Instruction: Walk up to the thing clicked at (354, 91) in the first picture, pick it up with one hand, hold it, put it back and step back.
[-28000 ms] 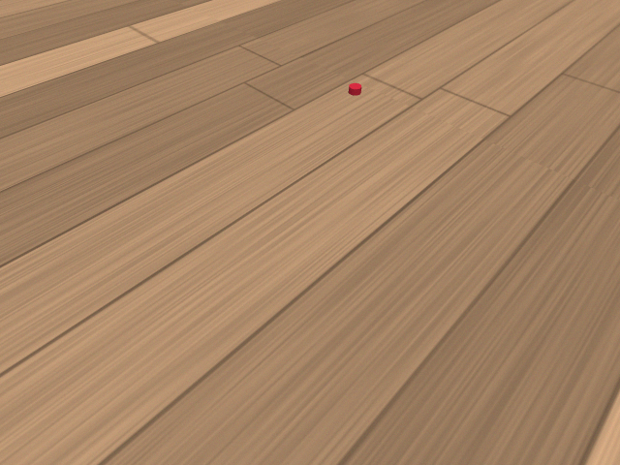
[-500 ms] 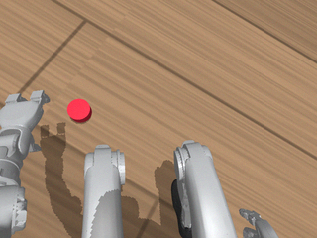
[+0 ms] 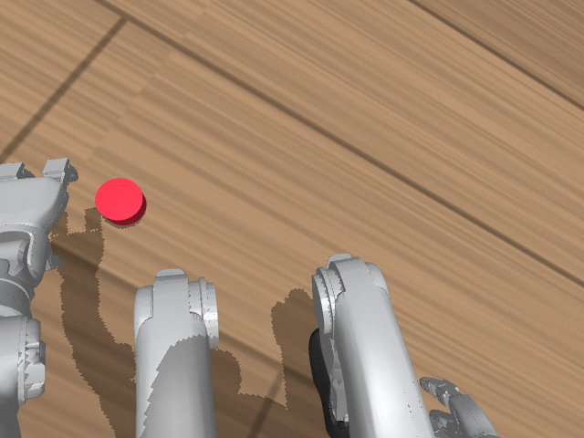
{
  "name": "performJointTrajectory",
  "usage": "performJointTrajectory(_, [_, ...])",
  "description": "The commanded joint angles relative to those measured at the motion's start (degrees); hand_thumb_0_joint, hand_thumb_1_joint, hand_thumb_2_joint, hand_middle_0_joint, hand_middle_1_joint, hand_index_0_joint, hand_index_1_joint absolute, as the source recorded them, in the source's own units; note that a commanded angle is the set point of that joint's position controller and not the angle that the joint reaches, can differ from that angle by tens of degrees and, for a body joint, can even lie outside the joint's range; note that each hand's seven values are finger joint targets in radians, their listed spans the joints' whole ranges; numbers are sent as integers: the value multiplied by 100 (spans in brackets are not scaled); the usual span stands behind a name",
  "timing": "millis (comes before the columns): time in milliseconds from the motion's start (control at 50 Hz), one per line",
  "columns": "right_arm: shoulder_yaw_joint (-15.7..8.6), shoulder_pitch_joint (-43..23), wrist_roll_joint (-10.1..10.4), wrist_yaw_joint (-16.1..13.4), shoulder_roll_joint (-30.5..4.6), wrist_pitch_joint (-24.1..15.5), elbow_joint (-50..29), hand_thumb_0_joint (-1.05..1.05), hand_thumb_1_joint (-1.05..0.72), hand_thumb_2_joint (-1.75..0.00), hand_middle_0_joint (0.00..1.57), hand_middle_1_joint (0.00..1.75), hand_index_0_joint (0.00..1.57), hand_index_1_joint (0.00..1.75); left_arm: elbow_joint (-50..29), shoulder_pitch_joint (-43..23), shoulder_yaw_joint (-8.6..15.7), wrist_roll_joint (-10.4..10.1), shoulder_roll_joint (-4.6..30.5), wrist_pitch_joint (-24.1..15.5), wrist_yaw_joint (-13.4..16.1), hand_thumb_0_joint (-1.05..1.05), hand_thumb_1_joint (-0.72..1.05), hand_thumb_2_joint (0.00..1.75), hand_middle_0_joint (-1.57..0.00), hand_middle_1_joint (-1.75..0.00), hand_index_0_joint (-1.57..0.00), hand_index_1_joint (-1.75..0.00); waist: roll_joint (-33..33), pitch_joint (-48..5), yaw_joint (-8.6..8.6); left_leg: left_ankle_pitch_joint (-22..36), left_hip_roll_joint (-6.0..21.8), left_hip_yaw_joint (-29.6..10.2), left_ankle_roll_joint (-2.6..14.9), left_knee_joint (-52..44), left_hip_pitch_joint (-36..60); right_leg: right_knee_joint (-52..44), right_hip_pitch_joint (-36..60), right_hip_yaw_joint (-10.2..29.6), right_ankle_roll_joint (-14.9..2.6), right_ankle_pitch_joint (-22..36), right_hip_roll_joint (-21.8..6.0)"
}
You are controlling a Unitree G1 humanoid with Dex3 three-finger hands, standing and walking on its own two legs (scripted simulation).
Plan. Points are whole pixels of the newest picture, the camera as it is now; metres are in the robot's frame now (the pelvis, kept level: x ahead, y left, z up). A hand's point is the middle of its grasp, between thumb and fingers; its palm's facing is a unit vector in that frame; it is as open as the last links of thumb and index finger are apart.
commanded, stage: rise first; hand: left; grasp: from above
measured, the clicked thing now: (121, 202) +0.47 +0.26 -0.31
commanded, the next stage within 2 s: approach in 0.20 s
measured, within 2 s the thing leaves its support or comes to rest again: neither
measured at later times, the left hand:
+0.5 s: hand (69, 215) +0.42 +0.30 -0.20, palm faces -0.46 -0.07 -0.89, open 13.7 cm
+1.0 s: hand (108, 176) +0.48 +0.25 -0.19, palm faces -0.48 -0.08 -0.88, open 13.9 cm
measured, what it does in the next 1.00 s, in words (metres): stands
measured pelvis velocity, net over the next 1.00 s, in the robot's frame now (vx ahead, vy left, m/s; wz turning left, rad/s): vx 0.00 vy -0.01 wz -0.03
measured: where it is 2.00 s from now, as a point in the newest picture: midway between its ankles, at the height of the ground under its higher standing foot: (263, 416)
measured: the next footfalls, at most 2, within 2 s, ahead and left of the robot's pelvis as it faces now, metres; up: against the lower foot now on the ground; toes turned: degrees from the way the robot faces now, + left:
none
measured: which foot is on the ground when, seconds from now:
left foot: down 0.00-1.00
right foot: down 0.00-1.00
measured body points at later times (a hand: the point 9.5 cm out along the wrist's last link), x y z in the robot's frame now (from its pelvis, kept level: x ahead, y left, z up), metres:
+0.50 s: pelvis +0.00 +0.00 -0.01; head +0.24 +0.07 +0.37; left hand +0.44 +0.30 -0.15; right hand +0.08 -0.28 -0.12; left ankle +0.07 +0.13 -0.30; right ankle +0.09 -0.14 -0.30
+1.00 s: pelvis +0.00 -0.01 +0.00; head +0.26 +0.04 +0.36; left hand +0.50 +0.25 -0.14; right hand +0.02 -0.27 -0.11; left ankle +0.07 +0.13 -0.30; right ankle +0.09 -0.14 -0.30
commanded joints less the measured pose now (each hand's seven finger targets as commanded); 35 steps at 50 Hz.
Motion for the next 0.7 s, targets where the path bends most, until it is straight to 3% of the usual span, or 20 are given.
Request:
performJointTrajectory(0, [-450, 965, 6, -41, -1391, -53, -150, 0, -90, -90, 20, 30, 20, 30, -767, -1546, 269, -137, 1488, -8, 215, 0, -45, 94, -15, -92, -15, -92, 1621, -3677, 76, 1014, 69, 685, 405, -1488, 3246, -1203, 1428, -833, -527, 1283, -61])
performJointTrajectory(160, [-418, 1066, -29, 11, -1445, -45, -134, 0, -90, -90, 20, 30, 20, 30, -698, -1527, 332, -125, 1567, -60, 209, 0, -45, 94, -15, -93, -15, -93, 1548, -3582, -2, 1043, 66, 696, 425, -1377, 3110, -1201, 1569, -852, -524, 1362, -47])
performJointTrajectory(180, [-399, 1077, -30, 21, -1446, -39, -145, 0, -90, -90, 20, 30, 20, 30, -660, -1388, 402, -135, 1585, -47, 225, 0, -47, 95, -15, -92, -14, -93, 1558, -3587, 60, 1083, 65, 704, 420, -1393, 3123, -1198, 1612, -850, -515, 1380, -58])
performJointTrajectory(260, [-386, 1073, -40, 32, -1435, -19, -131, 0, -90, -90, 20, 30, 20, 30, -747, -1428, 409, -149, 1580, -84, 239, 0, -47, 95, -14, -93, -14, -94, 1680, -3676, 36, 1237, 83, 680, 398, -1338, 3230, -1118, 1612, -868, -509, 1513, -49])
performJointTrajectory(280, [-380, 1038, -34, 40, -1424, -9, -127, 0, -91, -90, 20, 30, 20, 30, -722, -1393, 415, -135, 1627, -85, 238, 0, -55, 103, -16, -88, -11, -93, 1683, -3697, 78, 1252, 83, 687, 396, -1336, 3208, -1118, 1619, -867, -519, 1526, -31])
performJointTrajectory(320, [-388, 1092, -55, 48, -1450, -4, -113, 0, -90, -89, 20, 30, 20, 30, -660, -1552, 259, -117, 1456, -99, 234, 0, -46, 93, -13, -97, -13, -96, 1594, -3567, -92, 1199, 90, 675, 410, -1294, 3139, -1148, 1575, -877, -506, 1521, -32])
performJointTrajectory(420, [-317, 1220, -87, 41, -1531, -69, -32, 0, -90, -89, 20, 30, 20, 30, -524, -2298, -126, -101, 1178, -149, 351, 0, -47, 94, -11, -101, -12, -99, 1646, -3485, -402, 1051, 106, 625, 403, -1198, 3047, -1168, 1405, -925, -505, 1450, -13])
performJointTrajectory(460, [-280, 1289, -124, 37, -1572, -120, -18, 0, -90, -89, 20, 30, 20, 30, -457, -2770, -350, -60, 1012, -120, 437, 0, -49, 95, -10, -104, -11, -102, 1760, -3386, -616, 866, 116, 609, 394, -1209, 3017, -1226, 1287, -967, -507, 1305, 2])
performJointTrajectory(480, [-257, 1331, -127, 40, -1586, -138, 2, 0, -90, -90, 20, 30, 20, 30, -301, -2834, -482, -26, 832, -56, 477, 0, -50, 97, -9, -103, -10, -102, 1734, -3341, -682, 901, 124, 588, 382, -1208, 3079, -1213, 1237, -996, -511, 1340, -4])
performJointTrajectory(580, [-129, 1372, -185, 59, -1677, -213, -64, 0, -91, -90, 20, 30, 20, 30, 134, -3340, -473, 65, 979, 373, 741, 0, -51, 98, -9, -105, -10, -104, 2013, -3463, -793, 885, 133, 606, 356, -1253, 3115, -1200, 1232, -1040, -549, 1395, -4])
performJointTrajectory(660, [-13, 1336, -166, 93, -1678, -176, -182, 0, -91, -90, 20, 30, 20, 30, 334, -3407, -216, 47, 1286, 860, 798, 0, -53, 99, -9, -102, -10, -102, 2306, -3806, -645, 1131, 124, 700, 352, -1283, 3178, -1180, 1514, -961, -569, 1690, -19])
performJointTrajectory(680, [16, 1270, -131, 102, -1653, -172, -215, 0, -91, -90, 20, 30, 20, 30, 484, -3324, -278, 25, 1258, 983, 763, 0, -52, 98, -10, -102, -10, -102, 2260, -3755, -638, 1113, 123, 702, 374, -1266, 3090, -1170, 1509, -947, -576, 1715, -2])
